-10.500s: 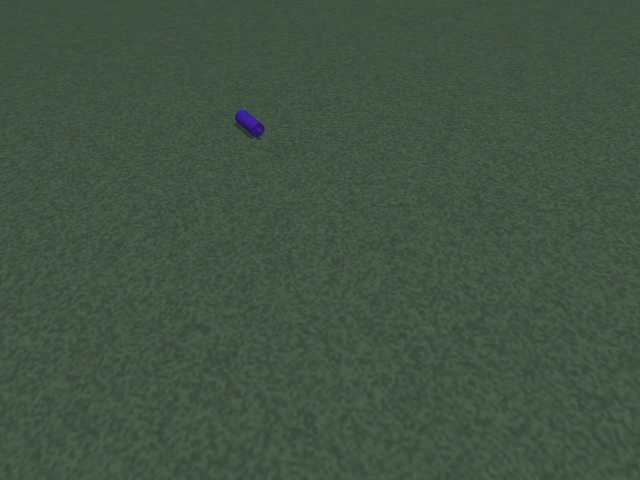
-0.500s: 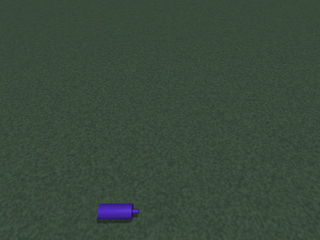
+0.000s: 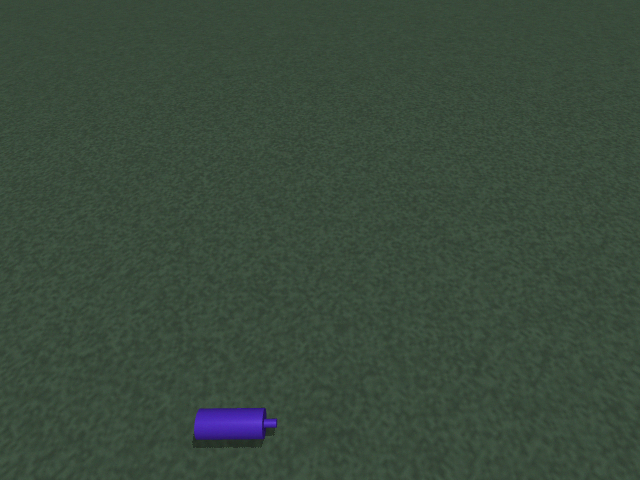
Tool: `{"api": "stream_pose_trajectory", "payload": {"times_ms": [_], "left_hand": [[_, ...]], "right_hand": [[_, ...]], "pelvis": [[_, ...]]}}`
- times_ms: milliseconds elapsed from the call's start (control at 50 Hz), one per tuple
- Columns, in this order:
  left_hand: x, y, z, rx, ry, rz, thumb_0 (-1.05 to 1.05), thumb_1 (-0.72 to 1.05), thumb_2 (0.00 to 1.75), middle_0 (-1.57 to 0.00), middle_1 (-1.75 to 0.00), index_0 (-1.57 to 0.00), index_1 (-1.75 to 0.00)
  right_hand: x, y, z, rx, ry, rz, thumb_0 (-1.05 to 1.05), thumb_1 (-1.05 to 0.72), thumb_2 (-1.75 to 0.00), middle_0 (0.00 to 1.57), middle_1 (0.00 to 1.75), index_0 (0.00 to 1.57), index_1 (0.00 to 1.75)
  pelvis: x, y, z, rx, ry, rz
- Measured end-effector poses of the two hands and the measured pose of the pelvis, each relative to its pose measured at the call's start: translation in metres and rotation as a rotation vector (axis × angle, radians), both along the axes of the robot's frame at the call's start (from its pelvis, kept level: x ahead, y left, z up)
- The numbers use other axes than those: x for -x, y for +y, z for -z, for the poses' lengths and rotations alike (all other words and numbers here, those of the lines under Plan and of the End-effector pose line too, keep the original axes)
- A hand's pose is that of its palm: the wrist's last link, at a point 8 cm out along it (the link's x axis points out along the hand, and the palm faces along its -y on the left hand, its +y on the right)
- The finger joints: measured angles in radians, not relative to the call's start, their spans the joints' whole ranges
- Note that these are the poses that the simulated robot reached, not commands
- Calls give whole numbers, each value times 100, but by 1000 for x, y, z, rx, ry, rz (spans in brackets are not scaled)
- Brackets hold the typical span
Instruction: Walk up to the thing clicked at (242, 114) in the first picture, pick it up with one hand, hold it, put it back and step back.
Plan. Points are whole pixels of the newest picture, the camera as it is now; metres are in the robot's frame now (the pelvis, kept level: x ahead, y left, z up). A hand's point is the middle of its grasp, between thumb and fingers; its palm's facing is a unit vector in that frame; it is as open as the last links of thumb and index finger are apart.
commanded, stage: stand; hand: left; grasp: from above
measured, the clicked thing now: (237, 423) +0.42 +0.29 -0.74
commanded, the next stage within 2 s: rise first in 0.10 s
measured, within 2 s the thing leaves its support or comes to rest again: neither
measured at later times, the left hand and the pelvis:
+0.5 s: hand out of the picture +0.16 +0.26 -0.17, palm faces -0.04 -0.93 -0.36, open 10.0 cm; pelvis -0.01 +0.00 -0.03, yaw -1 degrees
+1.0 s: hand out of the picture +0.13 +0.27 -0.23, palm faces -0.15 -0.87 -0.46, open 14.0 cm; pelvis -0.01 +0.02 -0.09, yaw -1 degrees
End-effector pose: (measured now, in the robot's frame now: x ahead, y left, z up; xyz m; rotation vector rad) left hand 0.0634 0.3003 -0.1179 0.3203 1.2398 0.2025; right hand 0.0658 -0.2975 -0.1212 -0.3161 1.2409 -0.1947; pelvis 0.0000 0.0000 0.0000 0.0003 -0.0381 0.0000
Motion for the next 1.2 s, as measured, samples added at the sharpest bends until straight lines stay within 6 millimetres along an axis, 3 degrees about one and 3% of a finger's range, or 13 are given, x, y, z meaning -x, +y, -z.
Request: {"api": "stream_pose_trajectory", "payload": {"times_ms": [240,320,420,500,640,760,980,1200], "left_hand": [[-2,-1,-1,1,-17,-9,0,89,91,-19,-31,-20,-31],[-31,-7,2,19,-108,-33,1,80,94,-15,-40,-16,-40],[-71,-4,12,23,-142,45,0,55,97,-8,-66,-10,-65],[-85,1,15,-8,-154,80,0,31,97,-4,-87,-8,-84],[-75,5,31,-49,-81,94,0,-15,95,-3,-105,-8,-101],[-70,8,49,-70,-95,118,0,-38,95,-5,-109,-9,-106],[-66,11,64,-115,-89,177,-1,-50,96,-5,-109,-9,-106],[-63,14,84,-147,-91,235,-1,-53,96,-6,-108,-9,-106]], "right_hand": [[-1,0,-1,1,-20,8,1,-90,-90,20,30,20,30],[-9,11,2,-12,-111,4,1,-91,-90,20,30,20,30],[-11,28,9,-38,-165,22,1,-91,-90,20,30,20,30],[-10,38,13,-59,-190,42,1,-90,-90,20,30,20,30],[-24,48,23,-78,-257,34,1,-89,-90,20,30,20,30],[-47,51,35,-60,-326,-9,1,-89,-90,20,30,20,30],[-80,62,48,-53,-423,-65,1,-89,-90,20,30,20,30],[-85,66,69,-45,-450,-89,1,-91,-90,20,30,20,30]], "pelvis": [[1,0,1,0,11,0],[9,1,6,5,55,-10],[16,1,18,6,128,0],[14,4,26,6,161,10],[11,12,42,12,213,14],[11,14,64,17,264,13],[10,15,88,32,324,10],[15,17,114,45,384,11]]}}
